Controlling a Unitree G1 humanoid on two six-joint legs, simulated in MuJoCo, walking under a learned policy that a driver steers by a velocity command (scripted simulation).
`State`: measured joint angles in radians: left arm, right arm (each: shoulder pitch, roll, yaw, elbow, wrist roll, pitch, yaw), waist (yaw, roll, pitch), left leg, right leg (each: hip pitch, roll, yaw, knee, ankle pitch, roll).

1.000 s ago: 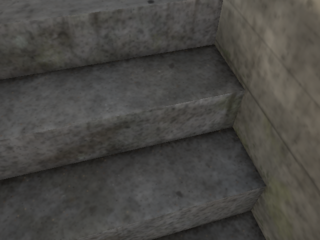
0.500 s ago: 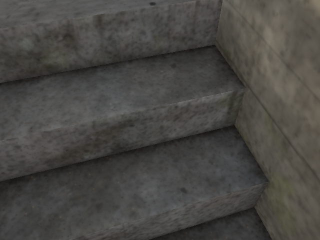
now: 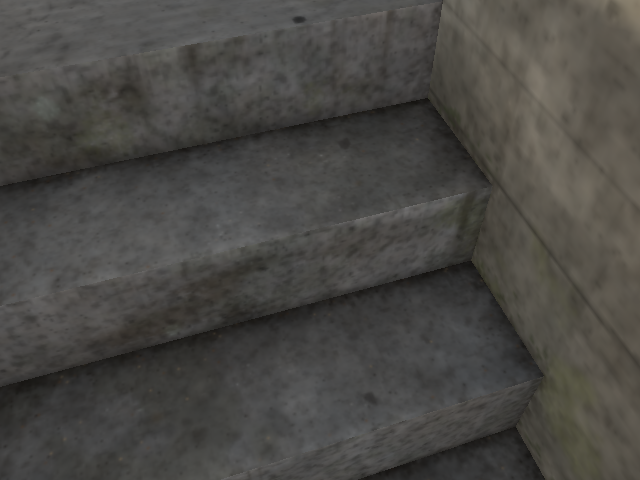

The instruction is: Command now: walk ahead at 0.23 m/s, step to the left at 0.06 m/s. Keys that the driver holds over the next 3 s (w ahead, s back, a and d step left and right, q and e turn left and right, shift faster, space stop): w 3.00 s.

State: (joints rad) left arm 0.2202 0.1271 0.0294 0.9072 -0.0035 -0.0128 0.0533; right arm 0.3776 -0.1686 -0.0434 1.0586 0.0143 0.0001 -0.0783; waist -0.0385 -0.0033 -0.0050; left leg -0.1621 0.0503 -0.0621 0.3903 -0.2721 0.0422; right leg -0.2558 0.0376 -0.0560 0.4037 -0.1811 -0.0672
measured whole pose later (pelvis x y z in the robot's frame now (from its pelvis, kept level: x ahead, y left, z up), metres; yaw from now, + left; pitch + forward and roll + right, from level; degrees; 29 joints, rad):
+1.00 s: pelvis +0.06 +0.02 +0.00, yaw -1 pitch +3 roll +1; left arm 0.23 0.16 0.04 0.94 0.01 -0.01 0.04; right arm 0.33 -0.18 -0.04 1.05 0.01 -0.02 -0.06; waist -0.01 -0.02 -0.02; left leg -0.09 0.03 -0.04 0.39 -0.32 -0.02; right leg -0.22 0.01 -0.03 0.47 -0.31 -0.03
